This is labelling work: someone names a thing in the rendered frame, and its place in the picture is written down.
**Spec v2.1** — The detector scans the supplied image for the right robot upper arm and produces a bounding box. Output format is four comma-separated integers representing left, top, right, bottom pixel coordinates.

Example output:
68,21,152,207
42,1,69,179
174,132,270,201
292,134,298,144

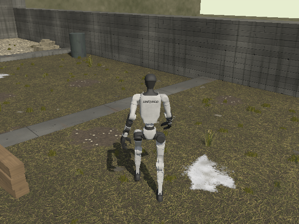
160,94,171,118

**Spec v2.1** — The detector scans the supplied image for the robot left forearm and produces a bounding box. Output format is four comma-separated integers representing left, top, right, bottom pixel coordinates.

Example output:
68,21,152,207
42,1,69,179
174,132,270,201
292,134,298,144
122,113,133,137

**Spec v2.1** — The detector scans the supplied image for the left robot upper arm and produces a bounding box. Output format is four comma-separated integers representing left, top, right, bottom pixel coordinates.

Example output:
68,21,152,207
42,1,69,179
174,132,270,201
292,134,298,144
129,94,141,120

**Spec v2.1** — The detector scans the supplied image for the robot left thigh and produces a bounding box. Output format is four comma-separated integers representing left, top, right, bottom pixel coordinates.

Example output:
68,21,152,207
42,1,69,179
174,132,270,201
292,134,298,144
134,129,143,155

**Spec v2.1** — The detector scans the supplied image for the robot left shin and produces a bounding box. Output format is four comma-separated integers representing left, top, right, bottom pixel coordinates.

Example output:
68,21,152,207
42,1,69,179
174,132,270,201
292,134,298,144
135,147,141,174

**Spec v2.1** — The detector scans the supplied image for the robot left hand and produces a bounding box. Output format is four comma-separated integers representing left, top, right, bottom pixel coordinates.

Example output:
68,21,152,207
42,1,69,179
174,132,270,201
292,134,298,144
121,136,131,150

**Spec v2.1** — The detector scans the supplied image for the robot right forearm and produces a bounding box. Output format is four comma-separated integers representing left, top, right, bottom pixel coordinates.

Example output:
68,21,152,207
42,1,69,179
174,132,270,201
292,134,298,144
166,113,172,125

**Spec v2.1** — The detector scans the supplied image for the robot right hand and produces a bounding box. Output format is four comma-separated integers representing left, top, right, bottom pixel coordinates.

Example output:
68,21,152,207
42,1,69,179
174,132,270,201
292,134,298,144
161,121,171,129

